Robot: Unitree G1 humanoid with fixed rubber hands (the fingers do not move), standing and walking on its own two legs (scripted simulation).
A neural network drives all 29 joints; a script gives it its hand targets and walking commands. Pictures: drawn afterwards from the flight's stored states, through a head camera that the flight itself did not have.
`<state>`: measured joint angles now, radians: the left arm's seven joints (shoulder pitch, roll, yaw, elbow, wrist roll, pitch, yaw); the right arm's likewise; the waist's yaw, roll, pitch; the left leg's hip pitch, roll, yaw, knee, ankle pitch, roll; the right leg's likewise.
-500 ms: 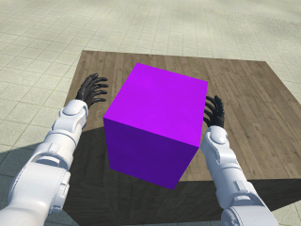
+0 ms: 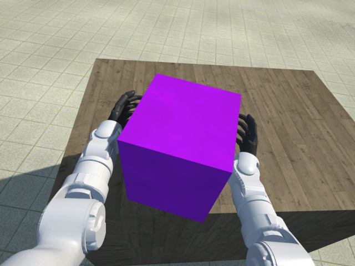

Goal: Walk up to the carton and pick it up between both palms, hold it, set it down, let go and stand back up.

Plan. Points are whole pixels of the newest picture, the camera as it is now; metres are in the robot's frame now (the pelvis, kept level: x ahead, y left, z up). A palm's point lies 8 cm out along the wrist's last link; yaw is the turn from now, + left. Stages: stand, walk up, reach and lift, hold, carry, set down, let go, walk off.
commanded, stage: reach and lift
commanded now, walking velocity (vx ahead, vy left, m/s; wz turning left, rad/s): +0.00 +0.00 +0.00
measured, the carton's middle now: (180, 150) +0.38 -0.03 +0.04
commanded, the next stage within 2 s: none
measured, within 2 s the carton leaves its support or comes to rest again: leaves its support in 1.22 s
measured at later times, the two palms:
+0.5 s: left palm (120, 123) +0.43 +0.11 +0.09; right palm (245, 154) +0.35 -0.17 +0.07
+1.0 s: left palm (120, 124) +0.43 +0.11 +0.08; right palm (245, 155) +0.35 -0.17 +0.07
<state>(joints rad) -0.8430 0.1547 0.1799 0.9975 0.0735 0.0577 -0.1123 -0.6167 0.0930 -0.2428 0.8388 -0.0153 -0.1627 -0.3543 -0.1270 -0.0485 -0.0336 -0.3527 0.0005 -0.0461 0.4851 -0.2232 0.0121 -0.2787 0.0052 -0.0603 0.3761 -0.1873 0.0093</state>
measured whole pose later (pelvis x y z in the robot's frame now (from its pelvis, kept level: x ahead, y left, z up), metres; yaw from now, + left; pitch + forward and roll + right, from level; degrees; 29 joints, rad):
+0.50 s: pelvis -0.01 +0.00 +0.00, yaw +0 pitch +6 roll -2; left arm -0.88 0.12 0.34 1.05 0.28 0.01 -0.20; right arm -0.63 0.18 -0.44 0.88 -0.21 -0.27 -0.30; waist -0.13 -0.05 -0.03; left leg -0.35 0.00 -0.05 0.43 -0.18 0.01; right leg -0.28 0.00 -0.06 0.32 -0.14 0.01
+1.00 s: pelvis -0.01 +0.00 +0.00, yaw +0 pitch +6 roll -1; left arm -0.89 0.12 0.37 1.07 0.30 0.00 -0.20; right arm -0.64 0.19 -0.47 0.88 -0.25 -0.28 -0.29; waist -0.13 -0.05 -0.03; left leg -0.35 0.00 -0.04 0.39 -0.15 0.01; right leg -0.28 0.00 -0.06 0.30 -0.13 0.01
